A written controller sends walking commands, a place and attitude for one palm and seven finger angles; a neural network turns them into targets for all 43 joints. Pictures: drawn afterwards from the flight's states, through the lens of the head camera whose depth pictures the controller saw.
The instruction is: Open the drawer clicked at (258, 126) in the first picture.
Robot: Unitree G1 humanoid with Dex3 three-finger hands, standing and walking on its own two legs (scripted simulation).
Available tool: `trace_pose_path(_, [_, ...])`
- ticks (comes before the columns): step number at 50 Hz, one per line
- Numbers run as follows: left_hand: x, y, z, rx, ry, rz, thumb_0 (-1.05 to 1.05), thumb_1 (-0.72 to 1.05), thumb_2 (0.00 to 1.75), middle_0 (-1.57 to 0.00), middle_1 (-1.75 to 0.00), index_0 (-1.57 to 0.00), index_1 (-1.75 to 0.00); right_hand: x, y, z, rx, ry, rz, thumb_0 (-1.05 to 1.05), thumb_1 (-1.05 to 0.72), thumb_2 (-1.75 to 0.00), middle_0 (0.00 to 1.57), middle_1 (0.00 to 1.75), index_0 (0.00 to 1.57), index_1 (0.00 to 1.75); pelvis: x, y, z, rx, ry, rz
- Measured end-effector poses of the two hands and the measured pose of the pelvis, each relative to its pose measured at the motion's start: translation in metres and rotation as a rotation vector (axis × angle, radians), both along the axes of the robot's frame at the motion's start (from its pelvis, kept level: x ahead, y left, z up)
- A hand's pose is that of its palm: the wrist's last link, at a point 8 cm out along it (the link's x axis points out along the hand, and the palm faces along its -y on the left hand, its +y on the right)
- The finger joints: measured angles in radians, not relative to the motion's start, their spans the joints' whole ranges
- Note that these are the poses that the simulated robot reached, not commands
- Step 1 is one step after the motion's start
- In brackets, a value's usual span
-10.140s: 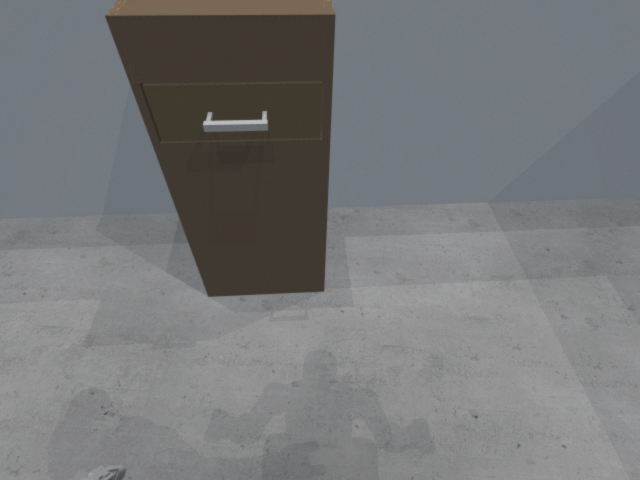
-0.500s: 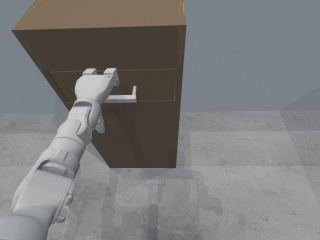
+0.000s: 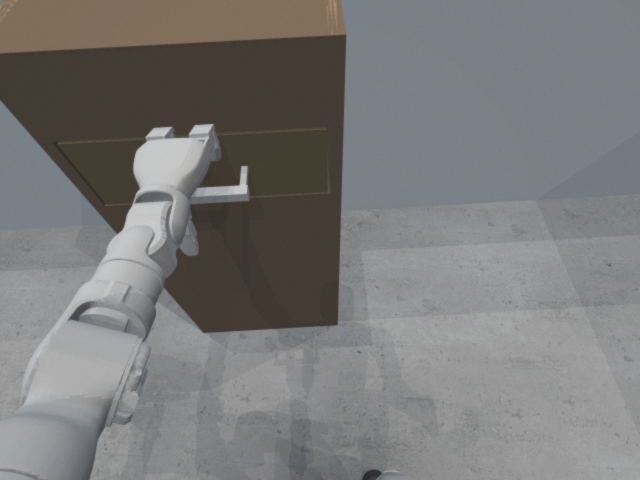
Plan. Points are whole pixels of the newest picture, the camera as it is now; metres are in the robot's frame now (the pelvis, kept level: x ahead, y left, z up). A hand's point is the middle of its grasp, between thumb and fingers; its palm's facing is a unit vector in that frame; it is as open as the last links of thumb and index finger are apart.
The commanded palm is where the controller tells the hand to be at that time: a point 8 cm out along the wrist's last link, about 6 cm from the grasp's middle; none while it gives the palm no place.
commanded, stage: move the hooked fingers above the handle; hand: left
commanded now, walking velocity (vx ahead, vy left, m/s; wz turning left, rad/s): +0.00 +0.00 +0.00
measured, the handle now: (203, 185) +0.54 +0.16 +0.00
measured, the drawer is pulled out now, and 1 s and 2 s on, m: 0.00 0.00 0.00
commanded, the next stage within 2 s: lower the fingers behind the handle in 0.40 s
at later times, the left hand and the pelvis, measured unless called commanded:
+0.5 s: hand (187, 189) +0.49 +0.16 +0.05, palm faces -0.02 -0.02 -1.00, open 13.8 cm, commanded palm +0.46 +0.17 +0.11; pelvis +0.00 +0.00 +0.00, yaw +0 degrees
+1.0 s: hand (196, 205) +0.49 +0.16 +0.02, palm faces -0.05 -0.02 -1.00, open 13.8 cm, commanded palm +0.47 +0.17 +0.08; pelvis +0.00 +0.00 -0.01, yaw +0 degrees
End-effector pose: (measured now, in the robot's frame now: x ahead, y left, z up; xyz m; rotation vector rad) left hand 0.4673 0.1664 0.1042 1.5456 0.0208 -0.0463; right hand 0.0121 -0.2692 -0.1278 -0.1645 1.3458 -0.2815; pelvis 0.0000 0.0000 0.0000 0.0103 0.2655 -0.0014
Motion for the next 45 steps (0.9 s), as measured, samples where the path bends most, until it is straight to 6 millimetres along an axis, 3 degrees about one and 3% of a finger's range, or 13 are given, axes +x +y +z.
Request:
trace_pose_path(19, [0.002, -0.003, 0.007, -0.005, -0.009, 0.001, 0.0, -0.49, 0.3, -0.32, -1.2, -0.31, -1.2, 0.034, 0.009, 0.0, 0.011, -0.078, 0.037, 0.0, -0.91, -0.9, 0.2, 0.3, 0.2, 0.29, 0.003, 0.004, 0.0, -0.002, -0.007, 0.006])
trace_pose_path(45, [0.003, -0.002, -0.02, 0.003, -0.015, -0.002, 0.0, -0.48, 0.3, -0.32, -1.2, -0.31, -1.2, 0.012, 0.004, -0.005, 0.001, -0.008, 0.019, 0.0, -0.91, -0.9, 0.2, 0.3, 0.2, 0.29, 0.005, 0.003, -0.006, -0.004, 0.033, 0.004])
